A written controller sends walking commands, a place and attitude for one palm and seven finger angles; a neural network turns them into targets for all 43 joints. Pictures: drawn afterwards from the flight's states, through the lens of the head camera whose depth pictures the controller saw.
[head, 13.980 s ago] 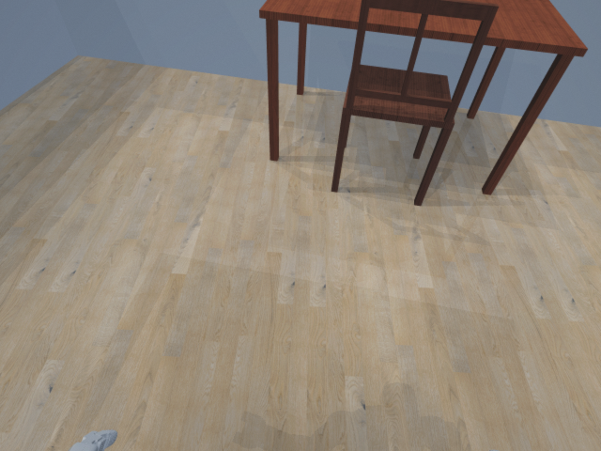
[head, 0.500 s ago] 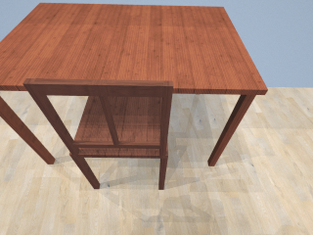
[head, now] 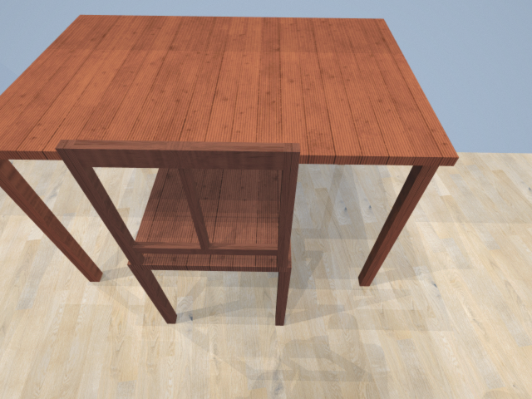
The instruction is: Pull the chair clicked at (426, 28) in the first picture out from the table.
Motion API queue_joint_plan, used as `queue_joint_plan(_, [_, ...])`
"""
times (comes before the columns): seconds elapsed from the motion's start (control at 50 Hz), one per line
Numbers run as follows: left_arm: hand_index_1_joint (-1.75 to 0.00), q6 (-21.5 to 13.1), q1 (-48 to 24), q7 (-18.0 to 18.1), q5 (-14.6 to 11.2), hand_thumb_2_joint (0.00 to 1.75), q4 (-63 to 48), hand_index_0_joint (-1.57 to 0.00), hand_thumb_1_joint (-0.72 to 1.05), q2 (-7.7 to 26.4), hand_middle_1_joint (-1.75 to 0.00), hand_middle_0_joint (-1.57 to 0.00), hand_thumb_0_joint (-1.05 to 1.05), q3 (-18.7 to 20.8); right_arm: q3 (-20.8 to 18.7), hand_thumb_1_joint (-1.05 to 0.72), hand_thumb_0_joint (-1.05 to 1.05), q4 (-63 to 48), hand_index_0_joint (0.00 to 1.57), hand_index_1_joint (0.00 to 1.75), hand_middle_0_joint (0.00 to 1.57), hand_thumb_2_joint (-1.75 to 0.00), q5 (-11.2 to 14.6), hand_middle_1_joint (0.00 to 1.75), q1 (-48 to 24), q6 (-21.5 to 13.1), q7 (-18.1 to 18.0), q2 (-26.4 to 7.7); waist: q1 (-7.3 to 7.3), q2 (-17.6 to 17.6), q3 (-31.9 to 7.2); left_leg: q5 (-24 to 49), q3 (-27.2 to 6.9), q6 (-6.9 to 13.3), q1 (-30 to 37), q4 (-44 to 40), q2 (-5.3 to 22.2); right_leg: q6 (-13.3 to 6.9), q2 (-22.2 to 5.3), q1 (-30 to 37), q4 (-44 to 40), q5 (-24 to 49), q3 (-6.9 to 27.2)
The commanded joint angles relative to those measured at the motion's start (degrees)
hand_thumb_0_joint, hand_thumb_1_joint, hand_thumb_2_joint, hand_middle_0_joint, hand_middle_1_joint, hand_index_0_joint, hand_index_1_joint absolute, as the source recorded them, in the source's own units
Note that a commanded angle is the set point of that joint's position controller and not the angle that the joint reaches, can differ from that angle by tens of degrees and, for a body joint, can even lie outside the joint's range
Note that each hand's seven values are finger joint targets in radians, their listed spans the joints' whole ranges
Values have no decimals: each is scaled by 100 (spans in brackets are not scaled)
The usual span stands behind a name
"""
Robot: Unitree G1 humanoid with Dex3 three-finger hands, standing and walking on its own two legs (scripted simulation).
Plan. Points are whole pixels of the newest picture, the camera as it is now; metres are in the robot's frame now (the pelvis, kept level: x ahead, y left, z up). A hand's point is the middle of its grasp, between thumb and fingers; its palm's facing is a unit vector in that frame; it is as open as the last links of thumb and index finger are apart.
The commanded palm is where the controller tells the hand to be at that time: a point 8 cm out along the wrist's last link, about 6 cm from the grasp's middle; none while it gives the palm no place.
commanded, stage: look again from close up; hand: left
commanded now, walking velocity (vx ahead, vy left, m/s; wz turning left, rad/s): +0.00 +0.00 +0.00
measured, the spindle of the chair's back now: (196, 211) +0.49 +0.18 -0.08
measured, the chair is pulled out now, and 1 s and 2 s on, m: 0.00 0.00 0.00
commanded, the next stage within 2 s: raise the hand toward the chair's back in 0.74 s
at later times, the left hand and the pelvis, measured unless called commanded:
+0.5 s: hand out of the picture +0.03 +0.17 -0.17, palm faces +0.02 -0.98 -0.20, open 7.3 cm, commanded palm none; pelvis +0.02 -0.01 +0.00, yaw +0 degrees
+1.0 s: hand (154, 382) +0.16 +0.18 -0.08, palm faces +0.24 -0.95 -0.18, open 7.5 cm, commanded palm +0.13 +0.22 -0.07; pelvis +0.01 -0.01 -0.01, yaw +3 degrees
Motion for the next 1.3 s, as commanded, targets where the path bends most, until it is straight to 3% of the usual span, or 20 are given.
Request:
queue_joint_plan(0.0, [-30, -118, 206, 48, -17, 90, -136, -20, 90, 580, -30, -20, 0, 99, -75, -90, 0, -78, 20, 30, 20, -90, 37, 30, 149, -174, -94, -484, 21, -71, -90, 799, -515, 96, -9, -542, 510, -301, -266, 188, -363, 855, 290])
queue_joint_plan(0.22, [-30, -109, 129, 86, -5, 90, 17, -20, 90, 484, -30, -20, 0, 113, -87, -90, 0, 121, 20, 30, 20, -90, 25, 30, 96, -156, -125, -345, 35, 49, 150, 856, -473, 53, 6, -549, 488, -305, -267, 158, -414, 951, 308])
queue_joint_plan(0.44, [-30, -137, 87, 86, -2, 90, -14, -20, 90, 541, -30, -20, 0, 137, -93, -90, 0, 145, 20, 30, 20, -90, 13, 30, 29, -165, -137, -379, 22, -37, -60, 1293, -464, 33, 252, -515, 503, -309, -297, 301, -387, 1487, 283])
queue_joint_plan(0.8, [-30, -114, 113, 73, 1, 90, 32, -20, 90, 500, -30, -20, 0, 143, -83, -90, 0, 178, 20, 30, 20, -90, 23, 30, 2, -160, -150, -360, 47, -14, 104, 1114, -498, 48, 245, -679, 502, -293, -263, 292, -562, 1116, 239])
queue_joint_plan(0.82, [-30, -196, 423, 299, 68, 90, 224, -20, 90, 648, -30, -20, 0, 133, -166, -90, 0, -241, 20, 30, 20, -90, 69, 30, -401, -188, -107, -691, 140, -319, 186, 1961, -381, -125, -193, 562, 666, -242, -560, 214, -463, 3155, 541])
queue_joint_plan(0.84, [-30, -1432, -3788, 225, -1130, 89, -8743, -20, 88, 1730, -30, -20, 0, 707, -251, -90, 0, -2179, 20, 30, 20, -90, 332, 30, -207, -1031, -348, -1522, -454, 864, -2629, 2548, -442, 6, 1328, -141, 53, -361, 38, 797, 117, 2725, -31])
queue_joint_plan(0.86, [-29, -1098, -1179, 491, -622, 88, -7051, -20, 85, 1273, -29, -20, 0, 658, -186, -90, 0, -1895, 20, 30, 20, -90, 240, 30, -673, -1527, -510, -1035, 81, 1511, -2603, 3319, -382, 35, 1641, -150, 287, -432, 260, 390, 403, 1353, -99])
queue_joint_plan(0.88, [-29, -324, 614, 560, -748, 87, -5472, -19, 83, -380, -29, -19, 0, -281, -218, -90, 0, -1724, 20, 30, 20, -90, 372, 30, -565, -1630, -490, -772, -178, 945, -1526, 3083, -416, -15, 913, -101, 327, -299, 219, -200, 369, 706, -348])
queue_joint_plan(0.9, [-29, -195, 447, 479, -921, 86, -5743, -19, 81, -716, -29, -19, 0, -438, -332, -90, 0, -1783, 20, 30, 20, -90, 410, 30, -327, -1711, -454, -930, -207, 464, -946, 2480, -491, -73, 402, -15, 290, -234, 229, -448, 319, 555, -487])
queue_joint_plan(0.92, [-28, -532, -407, 411, -937, 85, -6478, -19, 78, -357, -28, -19, 0, -348, -358, -90, 0, -2153, 20, 30, 20, -90, 352, 30, -554, -1829, -434, -1141, -384, 94, -321, 1610, -597, -39, -71, 204, 180, -225, 271, -738, 238, 604, -528])
queue_joint_plan(0.94, [-28, -849, -359, 342, -917, 84, -6406, -19, 76, 68, -28, -19, 0, 131, -450, -90, 0, -2322, 20, 30, 20, -90, 235, 30, -538, -1899, -443, -1234, -409, -324, -500, 963, -581, -13, -401, 450, 58, -218, 292, -993, 311, 346, -564])
queue_joint_plan(0.98, [-27, -1534, 244, -6, -940, 82, -5485, -18, 71, -47, -27, -18, 0, 480, -523, -90, 0, -2619, 20, 30, 20, -90, 86, 30, -638, -1926, -405, -1199, -246, -1340, -363, 254, -572, -49, -1420, 1001, -17, -204, 348, -1784, 784, -353, -640])
queue_joint_plan(1.0, [-27, -1872, 1057, -289, -970, 81, -4904, -18, 69, -138, -27, -18, 0, 633, -577, -90, 0, -2785, 20, 30, 20, -90, 107, 30, -736, -1931, -311, -1126, 64, -1128, -326, 84, -495, -126, -1807, 1199, -67, -262, 340, -1896, 1026, -530, -605])
queue_joint_plan(1.02, [-26, -2304, 1411, -611, -1092, 80, -4833, -18, 67, -232, -26, -18, 0, 685, -586, -90, 0, -2976, 20, 30, 20, -90, 73, 30, -826, -1938, -207, -1080, 221, -1163, -607, 23, -452, -155, -2143, 1526, -99, -296, 340, -2062, 1431, -487, -579])
queue_joint_plan(1.04, [-26, -2784, 1478, -941, -1167, 79, -4880, -17, 64, -91, -26, -17, 0, 913, -648, -90, 0, -3111, 20, 30, 20, -90, 64, 30, -884, -1923, -122, -1068, 334, -1160, -896, 79, -405, -182, -2476, 1865, -119, -330, 343, -2150, 1837, -296, -514])
queue_joint_plan(1.08, [-25, -3712, 1450, -1625, -1248, 77, -5167, -17, 60, 162, -25, -17, 0, 1128, -716, -90, 0, -3405, 20, 30, 20, -90, 45, 30, -1068, -1912, 58, -1048, 410, -503, -1425, 238, -334, -204, -2978, 2528, -169, -404, 310, -2357, 2550, 163, -346])
queue_joint_plan(1.1, [-25, -3894, 1615, -1837, -1216, 76, -4987, -17, 57, 545, -25, -17, 0, 1493, -768, -90, 0, -3528, 20, 30, 20, -90, 73, 30, -1047, -1846, 137, -1067, 537, -131, -1586, 325, -306, -197, -3139, 2772, -171, -457, 283, -2411, 2824, 312, -219])
queue_joint_plan(1.14, [-24, -3732, 1398, -2030, -1403, 74, -5617, -16, 53, 593, -24, -16, 0, 1488, -770, -90, 0, -4009, 20, 30, 20, -90, 135, 30, -1276, -1711, 139, -1094, 537, -123, -2009, 89, -178, -111, -3353, 2982, -219, -407, 272, -2419, 2970, 130, -78])
queue_joint_plan(1.18, [-23, -3393, 814, -1997, -1636, 72, -6399, -16, 48, 741, -23, -16, 0, 1508, -703, -90, 0, -4398, 20, 30, 20, -90, 239, 30, -1390, -1577, 33, -1086, 418, 34, -1901, -816, -154, -67, -3730, 3055, -267, -339, 216, -2618, 2598, -1277, 258])
queue_joint_plan(1.28, [-22, -3352, -201, -1659, -1558, 67, -8095, -15, 36, 849, -22, -15, 0, 1369, -618, -90, 0, -4312, 20, 30, 20, -90, 172, 30, -888, -1479, -230, -993, -78, 483, -2361, -325, -413, 50, -3456, 3646, -69, -309, 325, -3002, 2812, -642, 332])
